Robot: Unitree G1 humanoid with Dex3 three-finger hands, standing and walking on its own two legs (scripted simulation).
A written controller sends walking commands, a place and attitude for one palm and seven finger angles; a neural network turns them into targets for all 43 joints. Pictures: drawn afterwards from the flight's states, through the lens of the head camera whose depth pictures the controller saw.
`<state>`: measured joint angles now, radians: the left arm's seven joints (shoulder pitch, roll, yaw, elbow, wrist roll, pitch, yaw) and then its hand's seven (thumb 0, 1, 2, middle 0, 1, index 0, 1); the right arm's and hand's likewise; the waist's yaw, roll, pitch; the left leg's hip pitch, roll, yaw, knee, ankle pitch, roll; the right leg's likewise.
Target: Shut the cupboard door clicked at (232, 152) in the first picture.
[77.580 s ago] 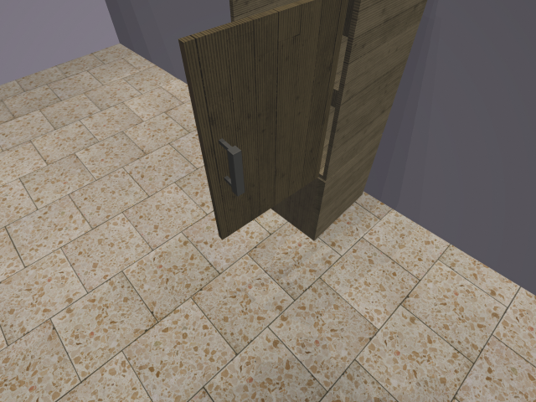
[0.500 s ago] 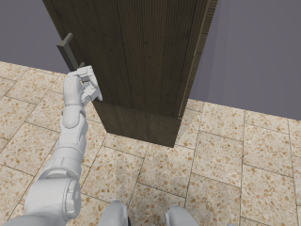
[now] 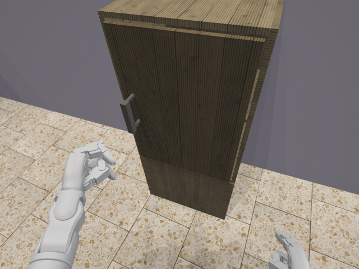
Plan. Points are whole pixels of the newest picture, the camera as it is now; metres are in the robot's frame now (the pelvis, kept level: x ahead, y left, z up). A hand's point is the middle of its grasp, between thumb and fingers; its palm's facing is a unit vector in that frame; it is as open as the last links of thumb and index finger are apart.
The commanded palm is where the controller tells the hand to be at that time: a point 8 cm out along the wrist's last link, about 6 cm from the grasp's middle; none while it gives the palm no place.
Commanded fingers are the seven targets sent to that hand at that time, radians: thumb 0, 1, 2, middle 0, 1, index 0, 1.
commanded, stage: draw the hand back to the body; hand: left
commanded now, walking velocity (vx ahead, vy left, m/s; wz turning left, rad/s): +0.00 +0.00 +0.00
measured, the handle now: (131, 113) +0.61 +0.21 -0.03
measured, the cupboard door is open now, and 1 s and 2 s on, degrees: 0 0 0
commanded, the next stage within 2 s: step back with the hand held close in 0.90 s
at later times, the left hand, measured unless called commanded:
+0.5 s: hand (22, 186) +0.22 +0.27 +0.17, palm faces +0.44 -0.80 -0.41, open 6.0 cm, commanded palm +0.16 +0.31 +0.20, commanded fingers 0.00 0.90 0.90 -0.20 -0.30 -0.20 -0.30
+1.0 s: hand (15, 191) +0.20 +0.26 +0.18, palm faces +0.46 -0.79 -0.41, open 7.4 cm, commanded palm +0.16 +0.30 +0.20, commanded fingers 0.00 0.90 0.90 -0.20 -0.30 -0.20 -0.30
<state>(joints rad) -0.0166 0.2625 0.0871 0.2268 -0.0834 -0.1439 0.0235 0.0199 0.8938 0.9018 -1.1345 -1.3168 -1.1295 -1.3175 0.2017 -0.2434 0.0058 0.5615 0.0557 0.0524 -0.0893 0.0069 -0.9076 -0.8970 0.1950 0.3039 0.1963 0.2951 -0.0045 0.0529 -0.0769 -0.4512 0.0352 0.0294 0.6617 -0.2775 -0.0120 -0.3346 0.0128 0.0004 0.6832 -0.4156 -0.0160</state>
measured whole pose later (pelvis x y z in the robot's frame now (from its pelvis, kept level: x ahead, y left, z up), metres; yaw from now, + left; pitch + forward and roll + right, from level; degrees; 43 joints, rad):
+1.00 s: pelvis +0.02 +0.00 +0.02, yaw +0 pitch -3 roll +0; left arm 0.46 0.35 0.35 -0.36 -0.08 -0.08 0.09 0.02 0.89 0.90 -0.21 -0.31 -0.21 -0.31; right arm 0.19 -0.22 0.02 0.62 0.02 -0.08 -0.09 0.01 -0.90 -0.90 0.20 0.30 0.20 0.30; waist 0.06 0.07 -0.02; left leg -0.18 0.03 0.03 0.44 -0.21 -0.02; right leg -0.04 0.01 -0.01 0.42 -0.32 -0.02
